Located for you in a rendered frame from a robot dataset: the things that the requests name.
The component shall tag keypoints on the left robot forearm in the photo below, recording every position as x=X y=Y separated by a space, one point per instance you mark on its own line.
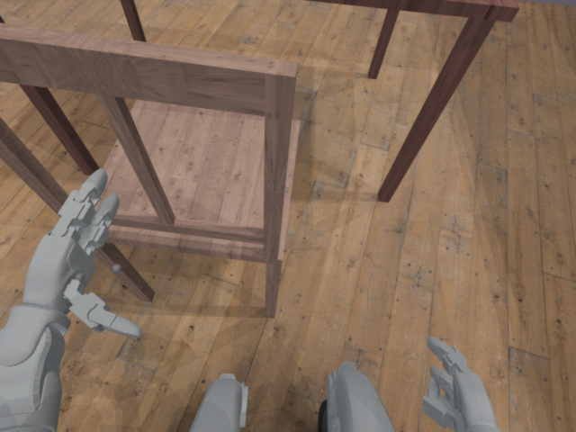
x=32 y=345

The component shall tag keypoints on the robot right shin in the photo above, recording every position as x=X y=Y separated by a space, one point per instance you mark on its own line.
x=334 y=425

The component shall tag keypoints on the right robot hand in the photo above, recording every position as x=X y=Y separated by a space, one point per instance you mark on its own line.
x=466 y=402

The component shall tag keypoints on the left robot hand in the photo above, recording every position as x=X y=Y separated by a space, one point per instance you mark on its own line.
x=68 y=250

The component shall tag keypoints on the robot left shin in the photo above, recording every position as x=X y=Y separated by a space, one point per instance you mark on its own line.
x=226 y=376

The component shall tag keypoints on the chair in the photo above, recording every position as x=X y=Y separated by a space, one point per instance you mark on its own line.
x=204 y=161

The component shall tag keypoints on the robot shin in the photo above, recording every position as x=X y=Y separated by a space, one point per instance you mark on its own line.
x=334 y=425
x=226 y=376

